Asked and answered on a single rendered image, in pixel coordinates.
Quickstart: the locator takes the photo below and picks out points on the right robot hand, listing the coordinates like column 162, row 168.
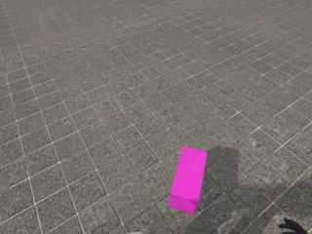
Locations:
column 292, row 225

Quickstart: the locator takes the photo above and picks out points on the carton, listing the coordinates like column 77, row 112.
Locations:
column 186, row 189

